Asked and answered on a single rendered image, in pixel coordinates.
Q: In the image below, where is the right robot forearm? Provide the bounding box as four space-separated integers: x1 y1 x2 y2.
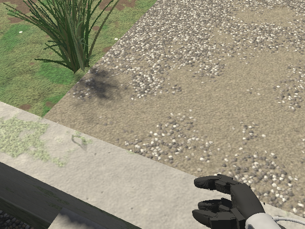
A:
245 213 286 229

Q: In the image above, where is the robot right hand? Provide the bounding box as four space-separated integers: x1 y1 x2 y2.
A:
192 174 265 229

